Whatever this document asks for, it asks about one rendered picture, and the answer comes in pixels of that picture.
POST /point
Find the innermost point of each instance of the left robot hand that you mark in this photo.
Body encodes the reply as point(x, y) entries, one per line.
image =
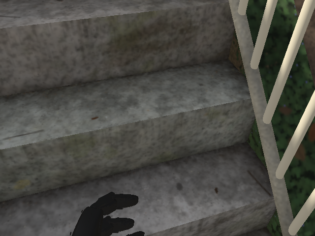
point(92, 223)

